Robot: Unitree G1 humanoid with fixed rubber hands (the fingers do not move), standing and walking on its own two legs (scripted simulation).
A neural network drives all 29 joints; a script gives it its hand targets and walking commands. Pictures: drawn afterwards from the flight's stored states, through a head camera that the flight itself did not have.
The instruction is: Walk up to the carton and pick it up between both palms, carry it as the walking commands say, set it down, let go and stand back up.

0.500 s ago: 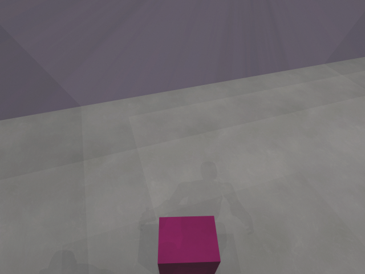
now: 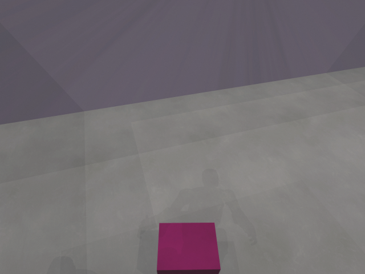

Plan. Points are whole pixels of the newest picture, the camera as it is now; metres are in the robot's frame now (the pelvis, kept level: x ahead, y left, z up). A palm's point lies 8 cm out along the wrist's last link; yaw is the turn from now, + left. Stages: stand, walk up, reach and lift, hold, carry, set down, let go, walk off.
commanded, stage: walk up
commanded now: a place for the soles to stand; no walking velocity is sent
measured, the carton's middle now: (186, 255) +0.41 -0.04 -0.65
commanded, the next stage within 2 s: reach and lift in 0.08 s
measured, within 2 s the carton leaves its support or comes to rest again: neither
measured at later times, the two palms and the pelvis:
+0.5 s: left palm out of the picture +0.17 +0.26 -0.14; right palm out of the picture +0.18 -0.28 -0.14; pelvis -0.06 +0.00 -0.05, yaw +0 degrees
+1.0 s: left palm (104, 232) +0.31 +0.22 -0.18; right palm (269, 230) +0.32 -0.27 -0.18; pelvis -0.12 +0.00 -0.10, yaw +0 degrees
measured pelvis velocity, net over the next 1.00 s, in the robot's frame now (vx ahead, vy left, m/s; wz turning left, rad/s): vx -0.12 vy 0.00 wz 0.00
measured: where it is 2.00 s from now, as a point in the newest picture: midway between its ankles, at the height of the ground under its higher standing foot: outside the picture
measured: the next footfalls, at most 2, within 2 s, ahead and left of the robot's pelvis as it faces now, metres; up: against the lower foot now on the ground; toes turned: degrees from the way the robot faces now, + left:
none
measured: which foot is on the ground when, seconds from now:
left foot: down 0.00-1.00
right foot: down 0.00-1.00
